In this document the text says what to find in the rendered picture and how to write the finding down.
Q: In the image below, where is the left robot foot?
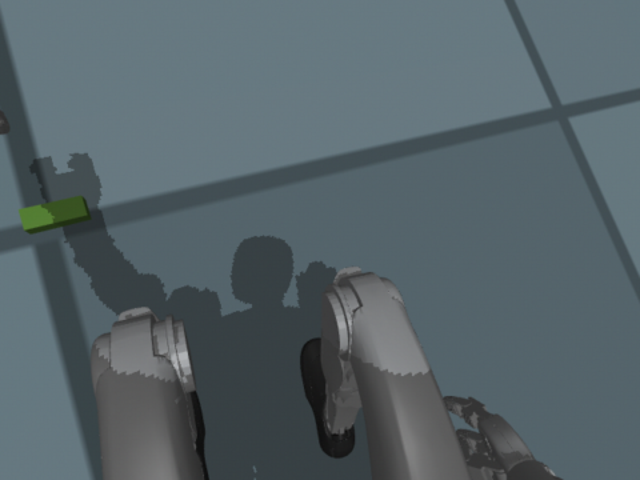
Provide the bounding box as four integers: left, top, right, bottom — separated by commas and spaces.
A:
190, 391, 209, 480

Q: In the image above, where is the small box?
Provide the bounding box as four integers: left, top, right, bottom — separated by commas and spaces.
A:
18, 195, 91, 234

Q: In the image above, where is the right robot arm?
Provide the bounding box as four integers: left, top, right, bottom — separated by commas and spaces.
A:
506, 460, 563, 480

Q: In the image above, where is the right robot hand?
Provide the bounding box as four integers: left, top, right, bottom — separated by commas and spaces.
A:
443, 396, 536, 480

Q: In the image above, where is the right robot foot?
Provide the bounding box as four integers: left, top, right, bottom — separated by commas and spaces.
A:
300, 338, 355, 458

